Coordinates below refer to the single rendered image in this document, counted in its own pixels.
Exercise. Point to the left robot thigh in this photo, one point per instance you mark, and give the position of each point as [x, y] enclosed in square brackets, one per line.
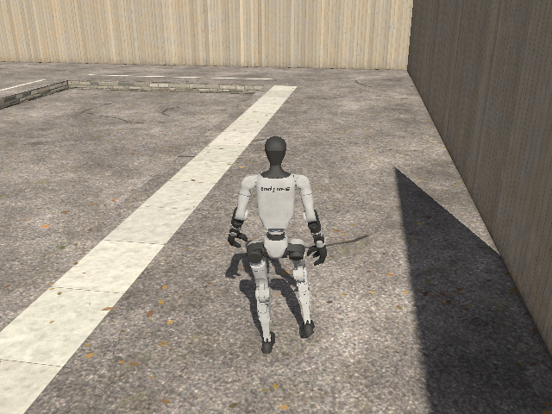
[258, 263]

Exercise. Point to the right robot upper arm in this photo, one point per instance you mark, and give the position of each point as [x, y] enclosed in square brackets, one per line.
[303, 183]

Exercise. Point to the robot right hand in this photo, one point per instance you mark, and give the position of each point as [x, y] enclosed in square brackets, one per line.
[319, 251]

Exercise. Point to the robot left forearm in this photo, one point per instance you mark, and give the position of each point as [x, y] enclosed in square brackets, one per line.
[235, 226]

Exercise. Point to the robot left hand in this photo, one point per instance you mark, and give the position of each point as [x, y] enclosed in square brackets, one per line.
[232, 242]

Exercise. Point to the left robot upper arm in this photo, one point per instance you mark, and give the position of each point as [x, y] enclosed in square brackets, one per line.
[248, 183]

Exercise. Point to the humanoid robot head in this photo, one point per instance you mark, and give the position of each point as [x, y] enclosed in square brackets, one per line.
[275, 148]

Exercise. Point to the robot right forearm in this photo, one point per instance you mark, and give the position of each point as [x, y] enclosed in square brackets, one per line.
[316, 232]

